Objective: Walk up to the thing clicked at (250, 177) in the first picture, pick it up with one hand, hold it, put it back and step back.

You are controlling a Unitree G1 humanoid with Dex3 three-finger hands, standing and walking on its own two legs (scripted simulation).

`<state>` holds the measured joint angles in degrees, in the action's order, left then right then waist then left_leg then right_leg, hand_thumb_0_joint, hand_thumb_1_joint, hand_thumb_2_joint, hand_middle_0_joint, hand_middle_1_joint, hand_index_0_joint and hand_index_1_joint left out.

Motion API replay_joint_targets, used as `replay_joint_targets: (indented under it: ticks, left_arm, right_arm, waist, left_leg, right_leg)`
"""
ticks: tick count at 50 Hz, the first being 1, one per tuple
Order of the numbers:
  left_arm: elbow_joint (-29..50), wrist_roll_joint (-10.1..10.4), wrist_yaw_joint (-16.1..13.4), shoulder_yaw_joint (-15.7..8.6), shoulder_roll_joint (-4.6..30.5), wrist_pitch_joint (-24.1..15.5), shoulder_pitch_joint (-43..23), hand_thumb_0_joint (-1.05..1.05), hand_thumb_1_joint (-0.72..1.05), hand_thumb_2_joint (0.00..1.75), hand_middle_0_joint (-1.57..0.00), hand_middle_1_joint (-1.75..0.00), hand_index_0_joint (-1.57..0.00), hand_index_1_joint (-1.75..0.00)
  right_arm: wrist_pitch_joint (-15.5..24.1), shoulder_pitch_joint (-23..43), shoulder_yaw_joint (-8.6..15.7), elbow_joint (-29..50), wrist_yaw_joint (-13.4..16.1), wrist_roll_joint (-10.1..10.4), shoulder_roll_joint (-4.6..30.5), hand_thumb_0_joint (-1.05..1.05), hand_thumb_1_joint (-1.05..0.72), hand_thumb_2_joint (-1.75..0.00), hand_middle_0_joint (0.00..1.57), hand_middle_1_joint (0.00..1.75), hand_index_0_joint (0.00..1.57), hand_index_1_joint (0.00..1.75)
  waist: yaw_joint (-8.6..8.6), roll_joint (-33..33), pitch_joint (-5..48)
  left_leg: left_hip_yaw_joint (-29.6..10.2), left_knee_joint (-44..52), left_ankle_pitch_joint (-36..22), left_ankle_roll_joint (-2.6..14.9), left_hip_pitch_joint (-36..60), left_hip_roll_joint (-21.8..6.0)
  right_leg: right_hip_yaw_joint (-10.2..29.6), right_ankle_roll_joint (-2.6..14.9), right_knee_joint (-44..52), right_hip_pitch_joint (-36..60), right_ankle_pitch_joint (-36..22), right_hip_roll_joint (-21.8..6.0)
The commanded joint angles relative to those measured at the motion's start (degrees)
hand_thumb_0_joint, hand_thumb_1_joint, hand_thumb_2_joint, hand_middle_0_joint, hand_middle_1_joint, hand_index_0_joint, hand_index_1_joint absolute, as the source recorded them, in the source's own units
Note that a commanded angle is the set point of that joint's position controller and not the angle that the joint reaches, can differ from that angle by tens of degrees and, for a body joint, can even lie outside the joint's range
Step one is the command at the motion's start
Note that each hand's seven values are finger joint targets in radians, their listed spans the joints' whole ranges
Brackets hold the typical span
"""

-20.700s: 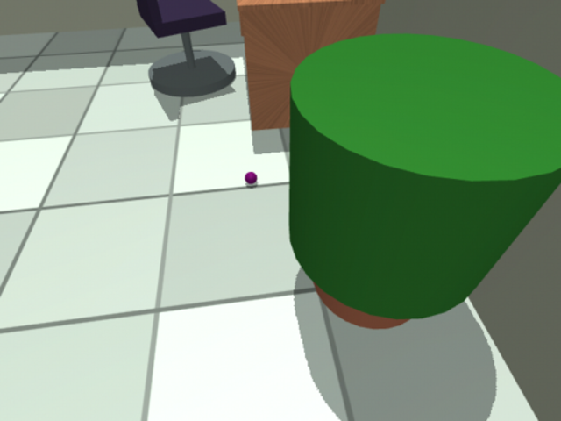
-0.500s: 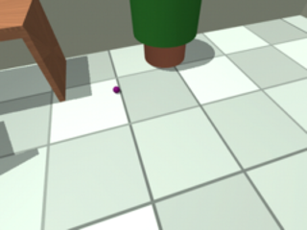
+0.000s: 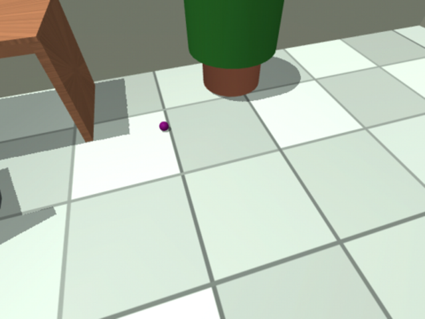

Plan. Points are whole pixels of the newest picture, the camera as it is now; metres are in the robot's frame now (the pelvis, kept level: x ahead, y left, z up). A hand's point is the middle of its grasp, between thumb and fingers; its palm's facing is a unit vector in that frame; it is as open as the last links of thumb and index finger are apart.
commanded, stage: stand
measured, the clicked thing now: (163, 126) +1.45 +0.35 -0.74
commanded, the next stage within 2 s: none
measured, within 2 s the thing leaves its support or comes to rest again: neither
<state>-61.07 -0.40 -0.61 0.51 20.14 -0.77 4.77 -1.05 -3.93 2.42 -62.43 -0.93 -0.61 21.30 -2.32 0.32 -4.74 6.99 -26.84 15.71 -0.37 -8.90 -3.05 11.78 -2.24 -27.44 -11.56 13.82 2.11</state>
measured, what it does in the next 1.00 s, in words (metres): stands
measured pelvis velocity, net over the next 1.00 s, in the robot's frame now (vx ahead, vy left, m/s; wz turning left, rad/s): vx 0.00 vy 0.00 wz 0.07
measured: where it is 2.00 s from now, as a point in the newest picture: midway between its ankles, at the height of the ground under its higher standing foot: outside the picture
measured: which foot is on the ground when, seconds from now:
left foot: down 0.00-1.00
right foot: down 0.00-1.00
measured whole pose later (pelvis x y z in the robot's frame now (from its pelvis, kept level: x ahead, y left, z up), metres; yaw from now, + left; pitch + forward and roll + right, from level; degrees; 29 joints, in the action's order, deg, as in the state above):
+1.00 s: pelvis +0.00 +0.00 +0.01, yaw +4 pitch -2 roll +0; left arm -63.7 -0.5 -0.3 0.5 19.9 -0.8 6.3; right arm 0.3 -5.7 1.3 -64.6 -0.7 -0.5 20.2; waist -1.2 0.1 -2.9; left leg 3.3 -20.5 11.6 -0.4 -6.6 -1.6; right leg 8.0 -2.3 -19.8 -7.1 10.6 0.2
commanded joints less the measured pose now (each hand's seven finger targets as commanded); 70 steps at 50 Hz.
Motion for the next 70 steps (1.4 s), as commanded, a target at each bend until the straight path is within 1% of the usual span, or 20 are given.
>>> replay_joint_targets:
  ticks: [1, 4, 9, 16, 17, 23, 24, 26, 28, 30, 35, 37, 41, 42, 49, 57, 59, 65, 68, 70]
  left_arm:
    - [2.4, 0.1, -0.5, -2.9, 12.3, -0.9, -1.5, 0.00, 0.90, 0.90, -0.20, -0.30, -0.20, -0.30]
    - [2.1, 0.1, -0.5, -2.8, 11.8, -0.9, -1.3, 0.00, 0.90, 0.90, -0.20, -0.30, -0.20, -0.30]
    - [1.4, 0.0, -0.5, -2.8, 11.5, -0.8, -2.0, 0.00, 0.90, 0.90, -0.20, -0.30, -0.20, -0.30]
    - [0.6, -0.1, -0.4, -2.9, 11.6, -1.0, -1.4, 0.00, 0.90, 0.90, -0.20, -0.30, -0.20, -0.30]
    - [0.5, -0.1, -0.5, -3.0, 11.8, -1.0, -1.4, 0.00, 0.90, 0.90, -0.20, -0.30, -0.20, -0.30]
    - [0.4, -0.2, -0.2, -3.0, 11.5, -0.9, -0.2, 0.00, 0.90, 0.90, -0.20, -0.30, -0.20, -0.30]
    - [0.4, -0.3, -0.2, -3.1, 11.8, -1.0, -0.5, 0.00, 0.90, 0.90, -0.20, -0.30, -0.20, -0.30]
    - [0.4, -0.2, -0.1, -3.0, 11.3, -1.1, 0.2, 0.00, 0.90, 0.90, -0.20, -0.30, -0.20, -0.30]
    - [0.6, -0.2, -0.2, -3.1, 11.8, -1.3, -0.1, 0.00, 0.90, 0.90, -0.20, -0.30, -0.20, -0.30]
    - [0.5, -0.1, -0.3, -3.0, 11.9, -1.2, 0.2, 0.00, 0.90, 0.90, -0.20, -0.30, -0.20, -0.30]
    - [0.4, 0.0, -0.3, -2.8, 12.0, -0.9, 0.4, 0.00, 0.90, 0.90, -0.20, -0.30, -0.20, -0.30]
    - [0.3, -0.1, -0.3, -2.7, 11.8, -1.0, 0.2, 0.00, 0.90, 0.90, -0.20, -0.30, -0.20, -0.30]
    - [0.2, -0.1, -0.3, -2.7, 12.0, -0.9, 0.6, 0.00, 0.90, 0.90, -0.20, -0.30, -0.20, -0.30]
    - [0.2, 0.0, -0.3, -2.7, 12.2, -0.9, 0.2, 0.00, 0.90, 0.90, -0.20, -0.30, -0.20, -0.30]
    - [0.5, -0.1, -0.3, -2.6, 11.9, -0.9, 0.1, 0.00, 0.90, 0.90, -0.20, -0.30, -0.20, -0.30]
    - [0.5, -0.1, -0.2, -2.7, 12.1, -0.9, 0.0, 0.00, 0.90, 0.90, -0.20, -0.30, -0.20, -0.30]
    - [0.6, -0.1, -0.2, -2.7, 12.1, -1.0, -0.2, 0.00, 0.90, 0.90, -0.20, -0.30, -0.20, -0.30]
    - [0.7, -0.1, -0.3, -2.7, 12.0, -1.1, 0.0, 0.00, 0.90, 0.90, -0.20, -0.30, -0.20, -0.30]
    - [0.7, -0.1, -0.3, -2.7, 12.2, -1.0, 0.1, 0.00, 0.90, 0.90, -0.20, -0.30, -0.20, -0.30]
    - [0.6, 0.0, -0.3, -2.7, 12.2, -0.9, 0.0, 0.00, 0.90, 0.90, -0.20, -0.30, -0.20, -0.30]
  right_arm:
    - [1.8, 2.7, 2.1, 3.1, 0.9, 0.3, 11.8, 0.00, -0.90, -0.90, 0.20, 0.30, 0.20, 0.30]
    - [1.8, 2.5, 2.2, 2.4, 1.0, 0.3, 11.9, 0.00, -0.90, -0.90, 0.20, 0.30, 0.20, 0.30]
    - [1.8, 3.1, 2.0, 2.2, 1.0, 0.1, 11.3, 0.00, -0.90, -0.90, 0.20, 0.30, 0.20, 0.30]
    - [2.1, 2.4, 1.9, 1.9, 0.8, 0.2, 11.0, 0.00, -0.90, -0.90, 0.20, 0.30, 0.20, 0.30]
    - [2.0, 2.6, 2.0, 1.9, 0.8, 0.2, 11.0, 0.00, -0.90, -0.90, 0.20, 0.30, 0.20, 0.30]
    - [2.1, 2.4, 2.2, 1.7, 0.6, 0.0, 11.5, 0.00, -0.90, -0.90, 0.20, 0.30, 0.20, 0.30]
    - [2.1, 2.1, 2.1, 1.7, 0.6, 0.0, 11.1, 0.00, -0.90, -0.90, 0.20, 0.30, 0.20, 0.30]
    - [2.3, 2.2, 2.1, 1.8, 0.6, 0.1, 11.4, 0.00, -0.90, -0.90, 0.20, 0.30, 0.20, 0.30]
    - [2.4, 1.2, 2.0, 1.6, 0.7, 0.1, 11.2, 0.00, -0.90, -0.90, 0.20, 0.30, 0.20, 0.30]
    - [2.4, 1.0, 1.8, 1.5, 0.8, 0.2, 11.0, 0.00, -0.90, -0.90, 0.20, 0.30, 0.20, 0.30]
    - [2.2, 0.7, 1.6, 1.4, 0.8, 0.3, 11.1, 0.00, -0.90, -0.90, 0.20, 0.30, 0.20, 0.30]
    - [2.3, 0.9, 1.5, 1.4, 0.8, 0.2, 11.2, 0.00, -0.90, -0.90, 0.20, 0.30, 0.20, 0.30]
    - [2.3, 0.8, 1.5, 1.3, 0.8, 0.4, 11.0, 0.00, -0.90, -0.90, 0.20, 0.30, 0.20, 0.30]
    - [2.3, 0.2, 1.3, 1.2, 0.8, 0.3, 10.9, 0.00, -0.90, -0.90, 0.20, 0.30, 0.20, 0.30]
    - [2.4, 0.2, 1.3, 1.3, 0.8, 0.3, 11.1, 0.00, -0.90, -0.90, 0.20, 0.30, 0.20, 0.30]
    - [2.4, 0.4, 1.3, 1.2, 0.7, 0.3, 11.2, 0.00, -0.90, -0.90, 0.20, 0.30, 0.20, 0.30]
    - [2.4, 0.2, 1.4, 1.3, 0.7, 0.3, 11.3, 0.00, -0.90, -0.90, 0.20, 0.30, 0.20, 0.30]
    - [2.5, 0.3, 1.3, 1.5, 0.8, 0.4, 11.3, 0.00, -0.90, -0.90, 0.20, 0.30, 0.20, 0.30]
    - [2.4, -0.1, 1.3, 1.5, 0.9, 0.4, 11.2, 0.00, -0.90, -0.90, 0.20, 0.30, 0.20, 0.30]
    - [2.4, -0.3, 1.2, 1.3, 0.9, 0.3, 11.2, 0.00, -0.90, -0.90, 0.20, 0.30, 0.20, 0.30]
  waist:
    - [1.00, -0.9, 9.2]
    - [1.15, 0.0, 9.2]
    - [1.12, 0.1, 6.3]
    - [0.96, 0.0, 5.8]
    - [1.00, -0.3, 4.7]
    - [1.29, 0.6, 4.2]
    - [1.15, -0.2, 4.5]
    - [1.53, -0.1, 5.9]
    - [1.13, -0.9, 7.0]
    - [1.22, -0.9, 7.2]
    - [1.31, -1.1, 5.9]
    - [1.33, -0.5, 6.3]
    - [1.45, -1.0, 5.9]
    - [1.40, -1.1, 5.5]
    - [1.57, 0.1, 6.2]
    - [1.54, -0.7, 4.8]
    - [1.49, -0.7, 6.3]
    - [1.58, -0.2, 6.7]
    - [1.63, -0.7, 6.3]
    - [1.49, -0.1, 5.2]
  left_leg:
    - [-6.3, 6.1, -14.3, 2.68, 9.4, -5.7]
    - [-6.0, 6.9, -15.2, 2.63, 9.8, -5.6]
    - [-7.2, 9.7, -7.0, 2.33, 7.1, -5.6]
    - [-7.7, 10.1, -7.0, 2.17, 7.1, -5.3]
    - [-7.8, 10.2, -4.1, 2.13, 6.5, -5.0]
    - [-9.3, 11.9, 2.4, 2.29, 5.4, -5.2]
    - [-9.8, 12.3, 1.9, 2.34, 4.9, -5.5]
    - [-9.4, 11.5, -3.2, 2.39, 6.1, -5.5]
    - [-8.6, 9.9, -9.6, 2.17, 7.4, -5.2]
    - [-8.7, 9.7, -11.1, 2.10, 8.0, -5.2]
    - [-9.0, 10.6, -6.5, 2.01, 6.3, -4.9]
    - [-8.9, 9.4, -9.6, 1.99, 6.5, -4.9]
    - [-9.1, 9.7, -8.6, 1.82, 6.4, -4.7]
    - [-9.1, 9.7, -9.7, 1.82, 5.8, -4.7]
    - [-9.3, 10.1, -10.9, 1.75, 5.8, -5.0]
    - [-9.6, 10.4, -6.8, 1.75, 5.0, -4.6]
    - [-9.6, 9.8, -9.5, 1.87, 5.6, -4.9]
    - [-9.5, 9.1, -12.7, 1.85, 6.2, -4.8]
    - [-9.4, 9.3, -11.7, 1.86, 6.3, -4.7]
    - [-9.8, 10.4, -8.6, 1.86, 4.5, -4.6]
  right_leg:
    - [0.3, 3.60, 4.5, -0.6, -22.1, -6.0]
    - [-0.3, 3.28, 5.8, 0.5, -22.5, -6.1]
    - [-0.7, 3.05, 7.9, 0.1, -15.6, -6.0]
    - [-0.7, 2.96, 9.0, -0.1, -14.6, -6.3]
    - [-0.3, 3.02, 9.8, -1.2, -12.1, -6.3]
    - [-0.4, 3.19, 10.6, -1.8, -7.8, -6.1]
    - [-0.6, 3.33, 10.1, -1.0, -8.3, -6.1]
    - [-0.9, 3.14, 9.9, 0.0, -11.9, -6.5]
    - [-0.8, 3.08, 9.7, 0.9, -15.8, -7.1]
    - [-1.0, 3.06, 9.3, 1.0, -16.2, -7.0]
    - [-1.2, 3.18, 10.0, 0.6, -12.5, -7.0]
    - [-1.2, 3.22, 9.6, 1.4, -14.8, -7.4]
    - [-1.5, 3.24, 9.7, 0.9, -13.3, -7.2]
    - [-1.2, 3.31, 9.9, 1.6, -14.4, -7.5]
    - [-1.9, 3.17, 9.6, 2.4, -14.4, -7.4]
    - [-1.8, 3.19, 10.6, 0.9, -10.9, -7.3]
    - [-1.9, 3.21, 9.9, 2.4, -13.5, -7.6]
    - [-2.0, 3.08, 10.0, 3.1, -16.2, -7.9]
    - [-2.1, 3.22, 10.2, 2.6, -15.1, -7.8]
    - [-2.4, 3.06, 10.6, 2.7, -12.3, -7.6]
